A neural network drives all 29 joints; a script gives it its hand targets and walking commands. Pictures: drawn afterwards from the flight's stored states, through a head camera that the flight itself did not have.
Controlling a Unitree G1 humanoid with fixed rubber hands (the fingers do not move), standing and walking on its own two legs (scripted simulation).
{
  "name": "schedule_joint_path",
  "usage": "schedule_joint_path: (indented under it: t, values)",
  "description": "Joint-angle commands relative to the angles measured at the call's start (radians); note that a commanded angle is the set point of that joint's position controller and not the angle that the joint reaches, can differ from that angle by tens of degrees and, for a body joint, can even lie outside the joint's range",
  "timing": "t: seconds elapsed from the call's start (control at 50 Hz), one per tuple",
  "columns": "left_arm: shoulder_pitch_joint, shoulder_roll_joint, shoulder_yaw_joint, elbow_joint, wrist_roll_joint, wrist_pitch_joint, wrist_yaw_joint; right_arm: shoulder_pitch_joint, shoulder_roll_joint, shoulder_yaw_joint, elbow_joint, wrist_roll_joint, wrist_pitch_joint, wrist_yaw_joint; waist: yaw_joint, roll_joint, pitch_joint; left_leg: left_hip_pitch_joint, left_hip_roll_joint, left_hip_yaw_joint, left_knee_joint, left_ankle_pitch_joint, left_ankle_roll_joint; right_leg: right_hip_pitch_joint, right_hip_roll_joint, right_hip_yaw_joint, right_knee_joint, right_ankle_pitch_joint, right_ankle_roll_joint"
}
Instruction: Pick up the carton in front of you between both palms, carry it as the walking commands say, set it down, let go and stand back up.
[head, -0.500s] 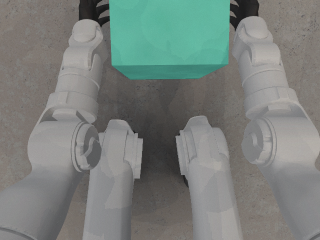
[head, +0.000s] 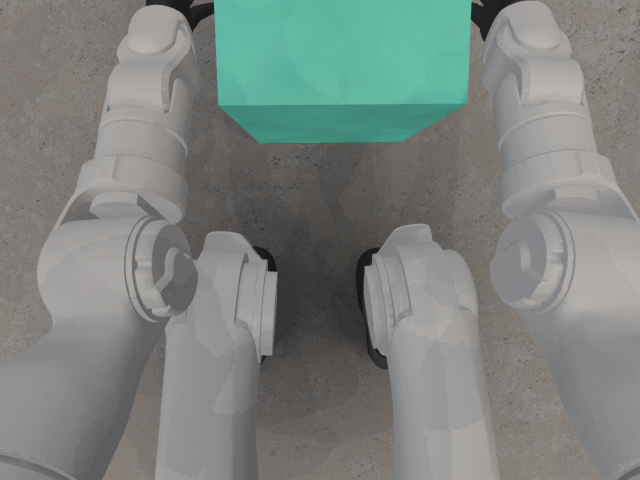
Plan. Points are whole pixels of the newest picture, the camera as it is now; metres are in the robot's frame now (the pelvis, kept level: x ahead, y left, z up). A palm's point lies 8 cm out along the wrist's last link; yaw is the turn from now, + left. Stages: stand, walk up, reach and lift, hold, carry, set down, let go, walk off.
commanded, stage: set down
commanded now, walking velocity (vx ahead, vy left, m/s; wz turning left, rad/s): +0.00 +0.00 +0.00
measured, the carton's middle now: (334, 37) +0.53 -0.03 -0.23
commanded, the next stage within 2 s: let go in 1.42 s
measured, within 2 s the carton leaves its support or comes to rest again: rests again in 0.16 s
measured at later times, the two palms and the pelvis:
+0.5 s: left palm (131, 1) +0.54 +0.16 -0.15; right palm (550, 1) +0.53 -0.22 -0.15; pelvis +0.01 +0.00 -0.01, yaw +0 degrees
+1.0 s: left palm out of the picture +0.54 +0.17 +0.01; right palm out of the picture +0.53 -0.23 +0.02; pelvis +0.01 +0.00 +0.12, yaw -1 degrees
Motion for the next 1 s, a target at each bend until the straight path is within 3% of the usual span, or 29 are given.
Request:
schedule_joint_path:
  t: [0.0, 0.06, 0.1, 0.14, 0.2, 0.3, 0.38, 0.52, 0.64, 0.78, 0.98]
  values:
    - [-0.355, -0.571, -0.199, 0.034, -0.016, 0.009, -0.155, -0.345, 0.591, 0.194, 0.034, 0.019, 0.004, 0.165, -0.008, -0.011, -0.718, 0.315, -0.018, 0.027, -0.147, 0.133, 0.044, 0.286, 0.018, 0.012, -0.211, 0.168, -0.023]
    - [-0.304, -0.410, -0.155, 0.040, -0.011, -0.010, -0.120, -0.303, 0.430, 0.154, 0.049, 0.012, -0.017, 0.127, -0.003, -0.015, -0.754, 0.350, -0.005, 0.040, -0.141, 0.150, 0.025, 0.328, 0.006, 0.004, -0.208, 0.186, -0.007]
    - [-0.190, -0.080, -0.072, 0.045, -0.001, -0.040, -0.046, -0.203, 0.103, 0.085, 0.056, 0.015, -0.050, 0.047, -0.001, -0.017, -0.793, 0.399, 0.013, 0.050, -0.139, 0.163, 0.009, 0.366, -0.014, 0.001, -0.204, 0.199, 0.013]
    - [-0.144, 0.206, -0.074, 0.022, -0.056, -0.084, 0.041, -0.147, -0.190, 0.078, 0.037, 0.074, -0.097, -0.047, -0.004, -0.020, -0.865, 0.435, 0.027, 0.047, -0.136, 0.192, -0.005, 0.407, -0.031, 0.007, -0.200, 0.227, 0.023]
    - [-0.214, 0.247, -0.170, 0.009, -0.185, -0.122, 0.078, -0.214, -0.245, 0.151, 0.025, 0.198, -0.142, -0.089, -0.004, -0.002, -0.971, 0.453, 0.051, 0.020, -0.108, 0.294, -0.004, 0.413, -0.048, 0.024, -0.170, 0.335, 0.020]
    - [-0.247, 0.238, -0.298, -0.077, -0.331, -0.138, 0.073, -0.248, -0.272, 0.266, -0.044, 0.329, -0.170, -0.088, -0.020, -0.015, -1.154, 0.503, 0.065, 0.016, -0.085, 0.398, 0.003, 0.505, -0.068, 0.032, -0.141, 0.454, 0.011]
    - [-0.197, 0.260, -0.326, -0.113, -0.377, -0.121, 0.085, -0.204, -0.301, 0.294, -0.088, 0.380, -0.154, -0.095, -0.018, -0.030, -1.301, 0.584, 0.065, 0.028, -0.101, 0.392, 0.008, 0.600, -0.072, 0.015, -0.154, 0.447, 0.011]
    - [-0.138, 0.268, -0.272, -0.273, -0.323, -0.053, 0.124, -0.150, -0.304, 0.255, -0.245, 0.357, -0.080, -0.109, -0.007, -0.039, -1.519, 0.708, 0.037, 0.056, -0.212, 0.321, 0.026, 0.728, -0.049, -0.019, -0.259, 0.385, -0.003]
    - [-0.072, 0.202, -0.201, -0.209, -0.240, -0.021, 0.109, -0.073, -0.238, 0.194, -0.174, 0.279, -0.046, -0.091, -0.003, -0.030, -1.260, 0.578, 0.037, 0.054, -0.333, 0.220, 0.027, 0.582, -0.044, -0.012, -0.384, 0.282, -0.003]
    - [-0.038, 0.177, -0.167, -0.192, -0.203, -0.033, 0.086, -0.041, -0.215, 0.158, -0.162, 0.234, -0.061, -0.068, 0.000, -0.030, -1.283, 0.594, 0.038, 0.052, -0.449, 0.241, 0.016, 0.612, -0.038, -0.015, -0.490, 0.317, 0.005]
    - [0.005, 0.194, -0.175, -0.342, -0.213, 0.006, 0.077, -0.003, -0.242, 0.147, -0.314, 0.231, -0.019, -0.049, -0.002, -0.036, -1.525, 0.800, 0.027, 0.066, -0.622, 0.341, 0.009, 0.851, -0.025, -0.029, -0.661, 0.440, 0.013]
